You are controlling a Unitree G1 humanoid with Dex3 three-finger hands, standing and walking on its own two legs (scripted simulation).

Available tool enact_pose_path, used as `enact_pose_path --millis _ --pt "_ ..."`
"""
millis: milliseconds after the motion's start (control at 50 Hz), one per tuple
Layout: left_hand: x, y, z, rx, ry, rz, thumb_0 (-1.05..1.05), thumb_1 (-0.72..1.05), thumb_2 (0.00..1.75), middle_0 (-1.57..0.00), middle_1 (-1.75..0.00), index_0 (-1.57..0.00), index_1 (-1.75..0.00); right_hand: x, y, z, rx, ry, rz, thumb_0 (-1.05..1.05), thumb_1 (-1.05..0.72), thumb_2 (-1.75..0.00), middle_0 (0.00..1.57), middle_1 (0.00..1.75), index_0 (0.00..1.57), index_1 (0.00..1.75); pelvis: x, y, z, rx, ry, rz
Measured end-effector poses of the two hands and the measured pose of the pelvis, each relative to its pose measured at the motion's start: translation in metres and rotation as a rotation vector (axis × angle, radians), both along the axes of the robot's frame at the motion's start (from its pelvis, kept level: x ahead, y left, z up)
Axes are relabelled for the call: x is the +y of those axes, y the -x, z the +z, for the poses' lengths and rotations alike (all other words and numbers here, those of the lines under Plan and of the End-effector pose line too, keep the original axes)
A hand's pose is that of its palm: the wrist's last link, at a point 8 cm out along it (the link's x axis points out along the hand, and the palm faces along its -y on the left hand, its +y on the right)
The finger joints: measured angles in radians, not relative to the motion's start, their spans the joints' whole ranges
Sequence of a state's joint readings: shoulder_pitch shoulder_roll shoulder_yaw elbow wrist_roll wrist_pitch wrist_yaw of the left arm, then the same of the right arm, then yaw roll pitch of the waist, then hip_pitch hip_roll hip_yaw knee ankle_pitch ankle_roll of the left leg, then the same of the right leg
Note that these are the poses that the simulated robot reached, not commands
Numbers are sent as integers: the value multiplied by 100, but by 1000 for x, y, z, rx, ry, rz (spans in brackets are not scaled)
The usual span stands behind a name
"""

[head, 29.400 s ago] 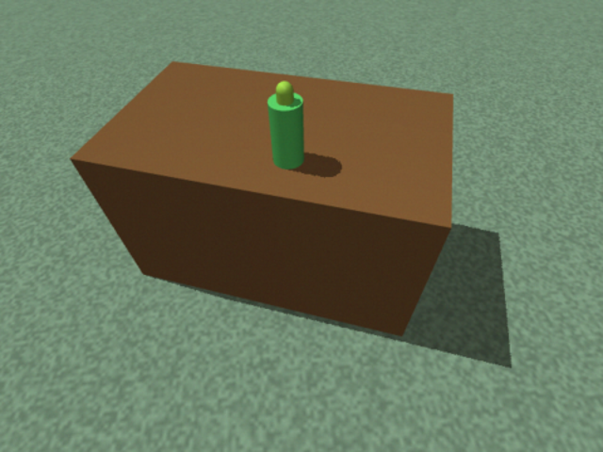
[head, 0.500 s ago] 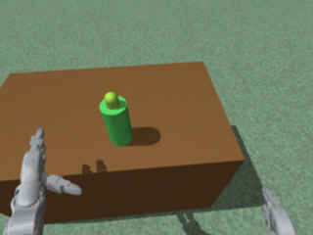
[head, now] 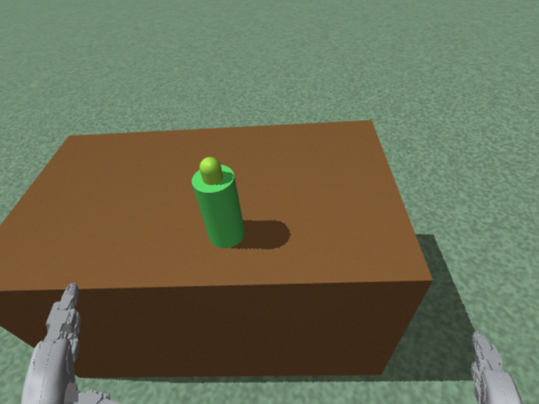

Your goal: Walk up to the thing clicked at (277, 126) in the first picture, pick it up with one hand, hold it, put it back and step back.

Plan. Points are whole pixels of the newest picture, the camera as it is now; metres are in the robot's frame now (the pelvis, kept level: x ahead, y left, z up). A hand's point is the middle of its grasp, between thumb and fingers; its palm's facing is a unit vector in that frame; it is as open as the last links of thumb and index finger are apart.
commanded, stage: sink last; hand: left
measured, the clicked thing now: (218, 200) +0.53 +0.16 -0.02
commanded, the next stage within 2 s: home in 0.14 s
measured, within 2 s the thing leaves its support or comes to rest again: neither
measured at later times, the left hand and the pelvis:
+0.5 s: hand (119, 378) +0.17 +0.24 +0.01, palm faces +0.25 -0.92 -0.30, open 17.0 cm; pelvis -0.01 +0.01 -0.01, yaw -1 degrees
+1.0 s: hand (172, 374) +0.19 +0.19 -0.06, palm faces +0.08 -0.97 -0.22, open 17.3 cm; pelvis +0.02 +0.02 -0.01, yaw -2 degrees
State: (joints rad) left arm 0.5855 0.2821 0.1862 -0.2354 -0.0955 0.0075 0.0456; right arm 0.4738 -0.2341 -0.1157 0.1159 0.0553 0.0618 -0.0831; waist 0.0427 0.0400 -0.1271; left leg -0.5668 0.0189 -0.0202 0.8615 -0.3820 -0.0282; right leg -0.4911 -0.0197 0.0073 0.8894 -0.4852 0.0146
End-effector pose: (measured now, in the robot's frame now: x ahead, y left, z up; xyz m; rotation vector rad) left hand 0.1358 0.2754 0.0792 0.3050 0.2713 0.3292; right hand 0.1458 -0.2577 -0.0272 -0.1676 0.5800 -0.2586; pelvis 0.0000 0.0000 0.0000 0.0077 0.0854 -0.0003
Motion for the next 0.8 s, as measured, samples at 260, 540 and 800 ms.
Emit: enact_pose_path --millis 260,540,800 --pt "21 9 -15 32 -28 50 -1 -52 3 -5 -5 -5 -5 -8 24 -5 28 26 -4 -1 53 -5 6 6 5 5 -3 13 -4 5 -4 -6" --pt "-4 1 -66 143 109 -8 -1 -46 11 -6 -7 -6 -7 55 -7 -12 9 -49 116 0 -4 -45 13 18 12 17 10 4 -6 36 9 -8" --pt "-41 -25 -124 336 223 -109 -1 -50 9 -6 -7 -6 -7 41 -8 -8 51 38 59 1 -72 -80 19 28 18 27 15 -8 -12 75 16 -18"
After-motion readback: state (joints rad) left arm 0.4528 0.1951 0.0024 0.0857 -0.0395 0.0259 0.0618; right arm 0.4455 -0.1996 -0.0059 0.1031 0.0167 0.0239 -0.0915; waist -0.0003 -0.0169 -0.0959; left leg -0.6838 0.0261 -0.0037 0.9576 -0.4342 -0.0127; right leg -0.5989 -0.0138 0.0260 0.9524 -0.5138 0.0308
